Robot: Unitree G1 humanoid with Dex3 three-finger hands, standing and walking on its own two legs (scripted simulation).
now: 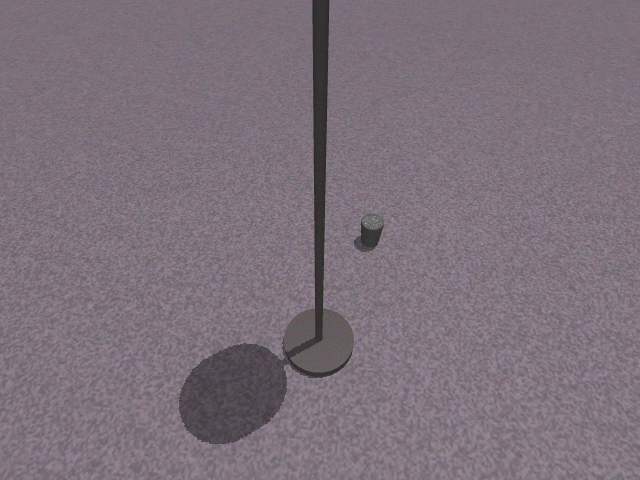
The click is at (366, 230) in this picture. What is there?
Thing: tapered cup
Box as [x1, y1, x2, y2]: [361, 214, 383, 247]
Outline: 376,214 366,214 361,219 361,241 364,245 370,247 374,246 377,243 383,225 382,218
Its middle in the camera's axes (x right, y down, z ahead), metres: +0.20 -0.05 +1.62
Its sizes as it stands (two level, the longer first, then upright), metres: 0.092 0.092 0.121
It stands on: the floor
